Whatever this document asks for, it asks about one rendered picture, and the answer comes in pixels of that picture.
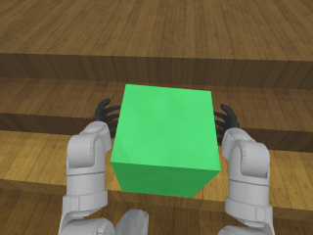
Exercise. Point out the robot left thigh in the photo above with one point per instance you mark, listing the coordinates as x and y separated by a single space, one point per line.
134 222

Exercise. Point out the left robot hand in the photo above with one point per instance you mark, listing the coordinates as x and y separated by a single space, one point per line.
101 114

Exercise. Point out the right robot hand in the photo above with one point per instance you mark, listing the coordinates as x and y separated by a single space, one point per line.
231 121

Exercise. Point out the right robot forearm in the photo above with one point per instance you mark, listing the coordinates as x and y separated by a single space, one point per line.
249 174

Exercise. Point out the carton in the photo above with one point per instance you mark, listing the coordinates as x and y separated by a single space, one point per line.
165 142

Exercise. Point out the left robot forearm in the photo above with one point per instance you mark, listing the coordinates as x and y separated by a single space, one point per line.
86 166

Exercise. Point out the robot left upper arm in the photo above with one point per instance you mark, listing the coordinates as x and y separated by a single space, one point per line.
88 226

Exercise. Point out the robot right upper arm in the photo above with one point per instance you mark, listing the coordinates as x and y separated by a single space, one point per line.
239 230

